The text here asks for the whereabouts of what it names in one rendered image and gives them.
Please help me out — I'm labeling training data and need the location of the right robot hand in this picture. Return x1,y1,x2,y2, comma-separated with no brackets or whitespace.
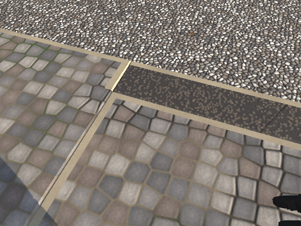
273,194,301,226

